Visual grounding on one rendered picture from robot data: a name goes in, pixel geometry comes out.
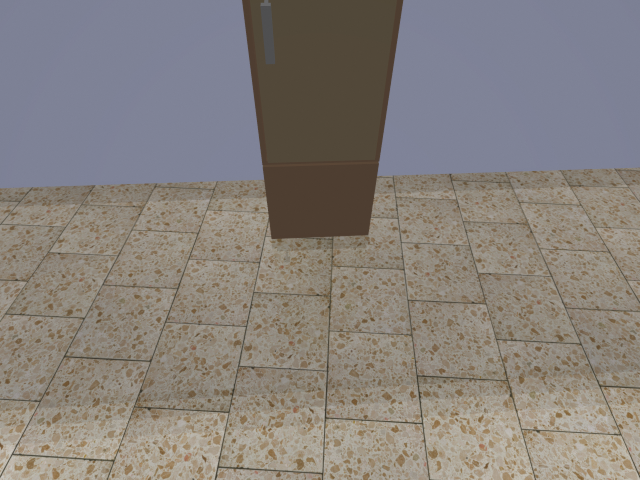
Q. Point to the cupboard door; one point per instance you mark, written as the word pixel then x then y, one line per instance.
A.
pixel 322 99

